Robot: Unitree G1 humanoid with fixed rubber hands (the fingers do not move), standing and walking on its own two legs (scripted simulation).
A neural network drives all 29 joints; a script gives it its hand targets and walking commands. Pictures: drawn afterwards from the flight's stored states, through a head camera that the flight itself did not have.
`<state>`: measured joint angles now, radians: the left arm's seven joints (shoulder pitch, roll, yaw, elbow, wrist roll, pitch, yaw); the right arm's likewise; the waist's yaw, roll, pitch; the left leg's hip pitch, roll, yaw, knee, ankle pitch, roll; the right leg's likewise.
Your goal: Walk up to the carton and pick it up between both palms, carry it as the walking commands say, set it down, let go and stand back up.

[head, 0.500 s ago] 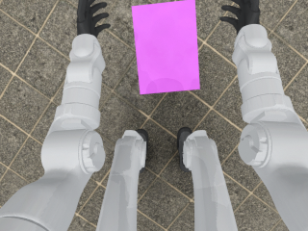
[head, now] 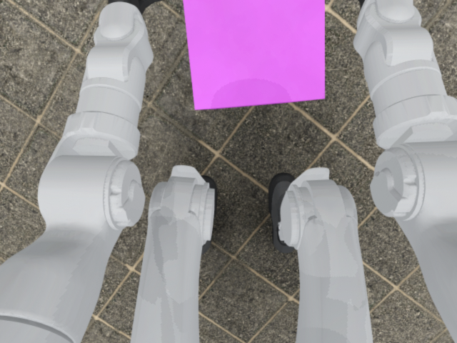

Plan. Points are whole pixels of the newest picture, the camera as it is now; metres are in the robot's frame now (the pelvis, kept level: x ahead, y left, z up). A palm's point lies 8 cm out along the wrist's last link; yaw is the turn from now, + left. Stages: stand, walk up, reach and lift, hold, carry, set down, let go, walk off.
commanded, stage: reach and lift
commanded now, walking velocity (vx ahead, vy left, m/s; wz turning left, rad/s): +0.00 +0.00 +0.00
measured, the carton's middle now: (248, 35) +0.53 +0.00 -0.28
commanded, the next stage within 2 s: none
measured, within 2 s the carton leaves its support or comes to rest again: leaves its support in 1.78 s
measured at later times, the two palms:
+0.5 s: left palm (141, 15) +0.54 +0.16 -0.21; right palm (358, 4) +0.55 -0.16 -0.21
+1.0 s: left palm (158, 15) +0.54 +0.13 -0.21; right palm (339, 5) +0.55 -0.13 -0.21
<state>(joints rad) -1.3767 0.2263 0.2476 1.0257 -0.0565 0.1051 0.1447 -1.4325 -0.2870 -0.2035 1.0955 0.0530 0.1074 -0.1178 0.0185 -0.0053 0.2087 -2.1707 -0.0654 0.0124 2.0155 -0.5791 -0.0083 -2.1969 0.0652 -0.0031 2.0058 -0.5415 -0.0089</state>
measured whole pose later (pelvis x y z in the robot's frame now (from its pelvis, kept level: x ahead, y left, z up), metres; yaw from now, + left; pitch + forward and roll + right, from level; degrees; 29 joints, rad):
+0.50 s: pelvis +0.00 +0.00 -0.05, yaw +0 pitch +36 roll +1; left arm -1.45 0.28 0.16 1.09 -0.15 0.07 0.15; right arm -1.49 -0.34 -0.10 1.14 0.15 0.08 -0.12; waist 0.01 0.00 0.37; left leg -2.21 -0.07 0.03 2.20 -0.62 0.00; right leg -2.24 0.07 -0.01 2.19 -0.58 -0.01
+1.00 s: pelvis +0.00 +0.00 -0.04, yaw +0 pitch +36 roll +1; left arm -1.49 0.21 0.20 1.07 -0.09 0.08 0.17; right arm -1.53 -0.27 -0.13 1.13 0.08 0.08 -0.15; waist 0.01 0.00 0.40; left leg -2.19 -0.07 0.02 2.18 -0.61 -0.01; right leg -2.22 0.08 0.00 2.17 -0.57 0.00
